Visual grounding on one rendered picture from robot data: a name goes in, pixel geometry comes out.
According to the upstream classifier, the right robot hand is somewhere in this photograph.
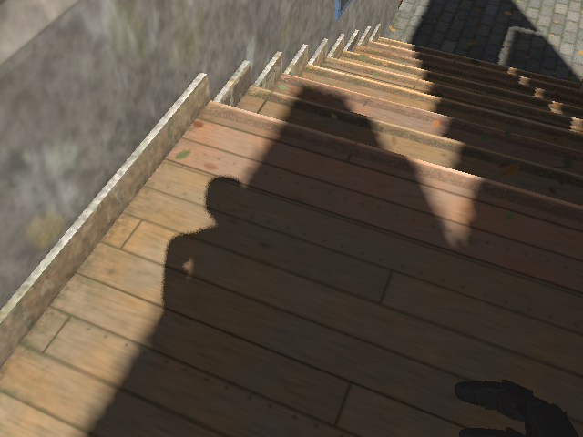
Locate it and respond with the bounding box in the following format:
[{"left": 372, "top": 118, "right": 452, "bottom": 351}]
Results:
[{"left": 455, "top": 380, "right": 579, "bottom": 437}]

